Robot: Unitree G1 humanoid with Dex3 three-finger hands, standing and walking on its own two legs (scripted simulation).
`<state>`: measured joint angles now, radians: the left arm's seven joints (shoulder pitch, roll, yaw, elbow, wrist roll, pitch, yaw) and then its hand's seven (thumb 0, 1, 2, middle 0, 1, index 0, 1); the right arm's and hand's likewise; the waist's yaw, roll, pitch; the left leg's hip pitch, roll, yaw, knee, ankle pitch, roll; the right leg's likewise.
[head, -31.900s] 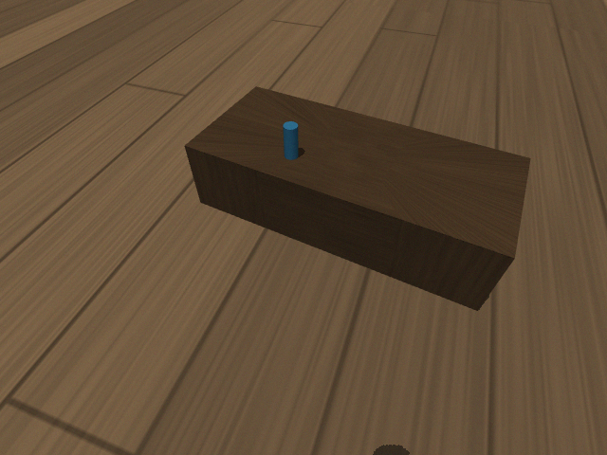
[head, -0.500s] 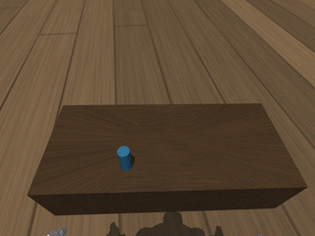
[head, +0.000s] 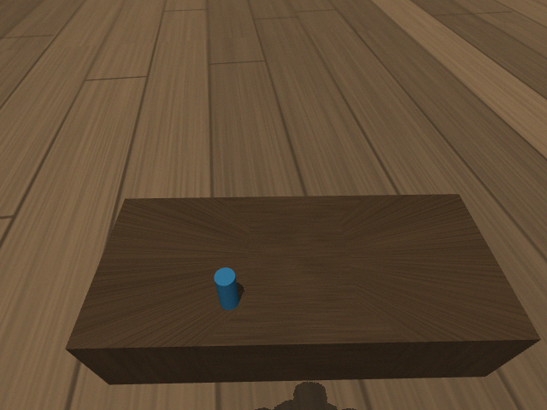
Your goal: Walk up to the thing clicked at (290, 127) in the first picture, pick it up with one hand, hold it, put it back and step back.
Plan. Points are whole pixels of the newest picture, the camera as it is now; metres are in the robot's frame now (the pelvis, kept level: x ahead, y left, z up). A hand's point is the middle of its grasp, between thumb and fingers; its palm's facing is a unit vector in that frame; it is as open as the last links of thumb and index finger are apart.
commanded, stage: stand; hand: left
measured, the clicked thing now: (227, 289) +0.52 +0.15 -0.38
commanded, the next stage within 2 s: step back in 1.58 s
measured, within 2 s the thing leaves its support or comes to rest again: neither
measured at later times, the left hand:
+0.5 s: hand out of the picture +0.06 +0.24 -0.16, palm faces -0.02 -0.94 -0.34, open 7.3 cm
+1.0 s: hand out of the picture +0.08 +0.24 -0.15, palm faces -0.01 -0.94 -0.34, open 7.3 cm
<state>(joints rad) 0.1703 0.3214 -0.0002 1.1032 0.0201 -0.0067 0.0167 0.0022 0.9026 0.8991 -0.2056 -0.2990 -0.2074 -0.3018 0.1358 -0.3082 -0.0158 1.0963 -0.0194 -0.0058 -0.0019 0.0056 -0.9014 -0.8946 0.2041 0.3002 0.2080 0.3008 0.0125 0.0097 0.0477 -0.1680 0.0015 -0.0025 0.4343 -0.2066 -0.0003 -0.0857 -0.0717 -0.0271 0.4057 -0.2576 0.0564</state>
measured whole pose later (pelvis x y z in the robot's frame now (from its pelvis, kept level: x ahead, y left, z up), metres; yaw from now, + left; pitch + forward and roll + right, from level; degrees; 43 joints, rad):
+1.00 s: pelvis +0.01 -0.01 +0.01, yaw +0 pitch -2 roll +0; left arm 0.11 0.33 0.01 1.15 0.01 -0.01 0.00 0.00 0.90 0.90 -0.21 -0.30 -0.21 -0.30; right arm 0.10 -0.34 -0.01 1.15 -0.01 -0.01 0.00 0.00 -0.90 -0.89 0.20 0.30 0.21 0.30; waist 0.00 0.01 0.05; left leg -0.14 0.02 -0.01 0.35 -0.17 -0.02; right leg -0.06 -0.06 -0.03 0.32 -0.22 0.04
